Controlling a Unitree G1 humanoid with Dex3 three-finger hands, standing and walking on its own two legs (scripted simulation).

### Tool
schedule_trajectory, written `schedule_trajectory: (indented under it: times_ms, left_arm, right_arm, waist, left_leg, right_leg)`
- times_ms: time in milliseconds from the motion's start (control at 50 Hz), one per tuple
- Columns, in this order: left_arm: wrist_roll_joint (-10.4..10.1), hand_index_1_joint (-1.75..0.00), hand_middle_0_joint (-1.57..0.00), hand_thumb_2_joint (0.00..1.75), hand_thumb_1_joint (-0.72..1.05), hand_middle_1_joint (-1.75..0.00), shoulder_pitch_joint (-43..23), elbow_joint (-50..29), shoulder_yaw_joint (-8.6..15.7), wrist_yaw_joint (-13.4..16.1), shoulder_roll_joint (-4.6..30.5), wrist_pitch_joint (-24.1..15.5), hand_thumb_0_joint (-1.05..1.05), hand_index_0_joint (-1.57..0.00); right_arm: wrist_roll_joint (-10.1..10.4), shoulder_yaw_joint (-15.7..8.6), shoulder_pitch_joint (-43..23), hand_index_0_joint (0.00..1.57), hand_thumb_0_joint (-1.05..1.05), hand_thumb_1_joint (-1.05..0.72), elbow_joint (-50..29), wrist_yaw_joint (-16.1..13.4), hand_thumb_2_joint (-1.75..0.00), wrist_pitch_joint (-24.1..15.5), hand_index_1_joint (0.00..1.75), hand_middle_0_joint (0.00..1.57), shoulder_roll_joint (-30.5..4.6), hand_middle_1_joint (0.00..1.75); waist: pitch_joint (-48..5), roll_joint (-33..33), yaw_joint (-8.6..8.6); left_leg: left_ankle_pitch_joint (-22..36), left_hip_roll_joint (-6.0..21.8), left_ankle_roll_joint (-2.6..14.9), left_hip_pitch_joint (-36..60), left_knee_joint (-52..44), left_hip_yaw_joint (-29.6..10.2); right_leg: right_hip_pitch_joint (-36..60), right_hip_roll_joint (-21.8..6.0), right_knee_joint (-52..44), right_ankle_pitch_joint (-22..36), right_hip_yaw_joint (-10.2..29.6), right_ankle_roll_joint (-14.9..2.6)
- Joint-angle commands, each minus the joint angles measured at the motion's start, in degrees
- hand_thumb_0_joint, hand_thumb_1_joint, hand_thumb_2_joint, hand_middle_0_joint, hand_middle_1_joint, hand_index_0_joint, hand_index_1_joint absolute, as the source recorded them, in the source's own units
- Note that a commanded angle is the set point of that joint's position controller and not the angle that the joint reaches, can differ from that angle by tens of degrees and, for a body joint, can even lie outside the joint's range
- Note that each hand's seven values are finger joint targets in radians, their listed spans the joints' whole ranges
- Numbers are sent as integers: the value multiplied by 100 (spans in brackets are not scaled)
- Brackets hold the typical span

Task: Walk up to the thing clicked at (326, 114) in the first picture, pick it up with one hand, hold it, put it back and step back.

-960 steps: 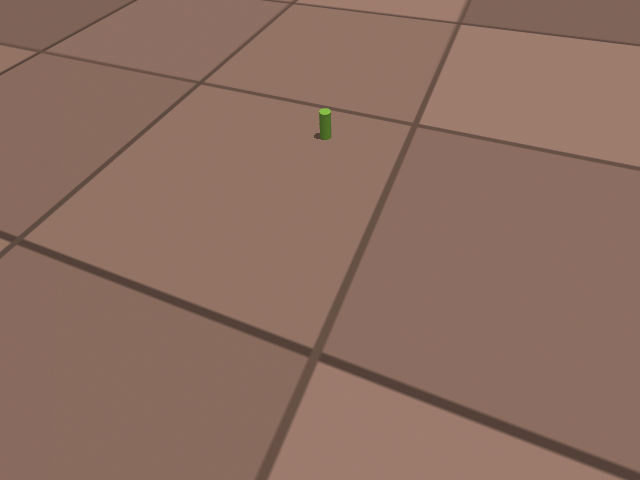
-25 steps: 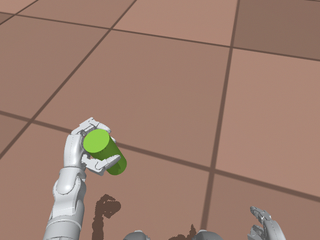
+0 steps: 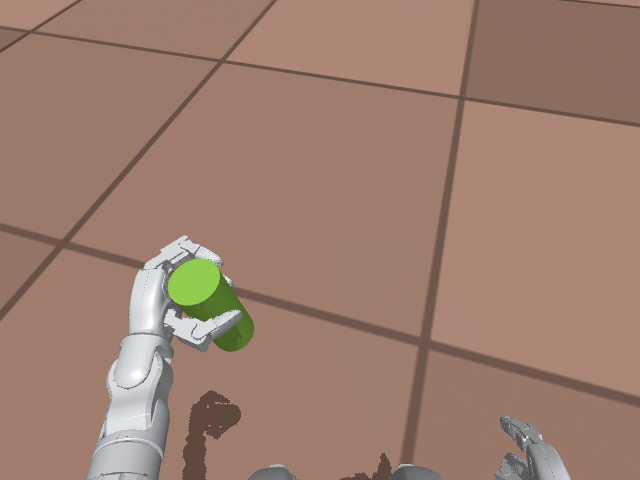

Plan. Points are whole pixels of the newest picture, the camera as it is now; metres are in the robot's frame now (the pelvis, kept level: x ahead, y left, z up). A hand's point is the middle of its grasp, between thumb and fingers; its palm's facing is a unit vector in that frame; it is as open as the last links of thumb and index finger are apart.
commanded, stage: hold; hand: left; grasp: from the side
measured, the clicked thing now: (216, 309) +0.32 +0.16 +0.01
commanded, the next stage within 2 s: crouch in 1.50 s
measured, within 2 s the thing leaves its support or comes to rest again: neither
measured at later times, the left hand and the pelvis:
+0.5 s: hand (205, 286) +0.33 +0.17 +0.05, palm faces +0.01 -1.00 +0.00, open 9.3 cm; pelvis +0.00 +0.00 +0.00, yaw +0 degrees
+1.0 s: hand (210, 292) +0.33 +0.16 +0.04, palm faces +0.00 -1.00 +0.00, open 9.3 cm; pelvis +0.00 +0.00 +0.00, yaw +0 degrees
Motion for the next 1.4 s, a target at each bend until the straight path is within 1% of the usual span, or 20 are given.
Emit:
schedule_trajectory:
  times_ms: [0,100,140,220,320,420,440,500,640,660,680,700,820,860,880,1000,1060,1160,1240,1380]
  left_arm:
    - [-109,-144,-131,121,20,-145,-1729,-1481,368,35,837,-570,0,-133]
    - [-129,-144,-130,121,18,-145,-1688,-1476,346,33,818,-563,0,-133]
    - [-111,-146,-131,122,16,-147,-1659,-1529,112,54,591,-535,0,-133]
    - [-99,-144,-130,122,19,-145,-1850,-1563,358,92,843,-539,0,-132]
    - [-70,-145,-130,124,21,-146,-1796,-1436,141,56,658,-519,0,-132]
    - [-98,-144,-129,123,21,-145,-1757,-1156,357,54,776,-497,0,-131]
    - [-102,-145,-129,124,23,-145,-1828,-1287,192,37,639,-530,0,-131]
    - [-106,-147,-131,126,22,-147,-1730,-1125,309,21,721,-515,0,-133]
    - [-146,-145,-130,125,23,-146,-1927,-1788,363,49,849,-602,0,-132]
    - [-141,-146,-131,125,23,-147,-1760,-1302,172,28,596,-538,0,-133]
    - [-150,-146,-131,125,21,-147,-2015,-1797,331,50,834,-592,0,-132]
    - [-110,-147,-131,126,18,-147,-1835,-1309,393,55,855,-546,0,-133]
    - [-116,-146,-130,125,19,-146,-1545,-1300,213,-18,635,-539,0,-132]
    - [-125,-144,-130,124,19,-145,-1484,-1190,418,16,780,-563,0,-131]
    - [-128,-145,-130,124,19,-145,-1682,-1395,248,-8,672,-598,0,-132]
    - [-121,-144,-129,124,21,-144,-1917,-1673,415,81,887,-636,0,-130]
    - [-95,-144,-129,124,19,-144,-2022,-1396,330,82,789,-627,0,-130]
    - [-120,-146,-130,125,19,-146,-1943,-1438,180,-5,682,-599,0,-132]
    - [-128,-145,-130,125,20,-145,-1831,-1005,258,26,655,-522,0,-132]
    - [-86,-146,-131,124,18,-146,-1891,-1461,380,83,863,-580,0,-133]
  right_arm:
    - [28,-272,-228,20,0,-92,-740,-33,-90,-285,30,20,-739,30]
    - [29,-285,-182,20,0,-92,-714,-31,-90,-312,30,20,-767,30]
    - [37,-289,-187,20,0,-92,-710,-13,-90,-323,30,20,-762,30]
    - [29,-301,-145,20,0,-91,-663,-18,-90,-288,30,20,-764,30]
    - [9,-294,-46,20,0,-91,-656,8,-90,-291,30,20,-750,30]
    - [15,-315,-86,20,0,-91,-643,48,-90,-312,30,20,-779,30]
    - [12,-311,-98,20,0,-91,-658,52,-90,-297,30,20,-762,30]
    - [20,-325,-105,20,0,-91,-673,80,-90,-313,30,20,-793,30]
    - [15,-329,-67,20,0,-91,-702,72,-90,-313,30,20,-790,30]
    - [16,-309,-27,20,0,-92,-670,69,-90,-323,30,20,-773,30]
    - [20,-320,-43,20,0,-91,-679,68,-90,-312,30,20,-777,30]
    - [22,-316,-41,20,0,-92,-636,50,-91,-307,30,20,-791,30]
    - [29,-331,-151,20,0,-91,-695,55,-90,-283,30,20,-779,30]
    - [35,-318,-190,20,0,-91,-697,53,-90,-269,30,20,-757,30]
    - [24,-301,-212,20,0,-91,-707,68,-90,-281,30,20,-736,30]
    - [23,-309,-99,20,0,-91,-647,36,-90,-285,30,20,-759,30]
    - [18,-302,-152,20,0,-91,-646,39,-90,-286,30,20,-756,30]
    - [11,-322,-51,20,0,-91,-633,20,-90,-301,30,20,-798,30]
    - [17,-301,-60,20,0,-91,-610,28,-90,-289,30,20,-762,30]
    - [38,-334,-94,20,0,-91,-693,52,-90,-284,30,20,-788,30]
  waist:
    - [-1682,129,57]
    - [-1691,129,8]
    - [-1573,99,-4]
    - [-1670,144,56]
    - [-1866,168,-3]
    - [-1621,87,49]
    - [-1711,110,19]
    - [-1451,125,42]
    - [-2104,207,46]
    - [-1788,-74,-81]
    - [-1921,157,32]
    - [-1734,-9,-52]
    - [-1609,-81,30]
    - [-1564,-78,69]
    - [-1479,-28,8]
    - [-1965,144,39]
    - [-1514,100,-25]
    - [-1984,128,-33]
    - [-1633,-190,-75]
    - [-1901,212,80]
  left_leg:
    - [1212,-210,78,729,-645,-30]
    - [1209,-191,68,794,-666,-74]
    - [1329,-165,56,817,-699,-98]
    - [1380,-178,69,752,-628,-64]
    - [1750,-169,61,938,-584,-88]
    - [1552,-141,54,733,-623,-124]
    - [1579,-148,59,807,-601,-105]
    - [1323,-152,46,638,-663,-121]
    - [1844,-168,67,930,-484,-85]
    - [1770,-147,86,820,-492,-117]
    - [1708,-164,77,848,-515,-83]
    - [1644,-166,101,778,-507,-88]
    - [1331,-198,102,655,-590,-55]
    - [1238,-224,104,567,-583,-22]
    - [1108,-212,107,552,-599,-35]
    - [1550,-190,88,848,-541,-64]
    - [1259,-188,88,617,-581,-64]
    - [1644,-170,85,925,-540,-87]
    - [1580,-176,116,651,-515,-85]
    - [1465,-186,67,857,-637,-72]
  right_leg:
    - [645,132,-610,1374,81,-109]
    - [660,152,-604,1354,54,-109]
    - [585,171,-569,1446,20,-122]
    - [630,148,-582,1509,60,-112]
    - [694,161,-512,1804,34,-117]
    - [605,176,-492,1585,11,-132]
    - [579,172,-503,1624,17,-127]
    - [494,178,-512,1380,0,-139]
    - [720,154,-466,1926,59,-101]
    - [639,171,-469,1856,28,-88]
    - [682,146,-484,1844,66,-93]
    - [607,145,-530,1789,64,-77]
    - [640,129,-607,1527,66,-94]
    - [670,110,-647,1443,81,-86]
    - [571,113,-644,1328,81,-88]
    - [715,124,-539,1709,75,-98]
    - [521,126,-573,1437,77,-102]
    - [663,138,-507,1776,61,-111]
    - [635,135,-573,1796,49,-78]
    - [708,144,-559,1559,37,-129]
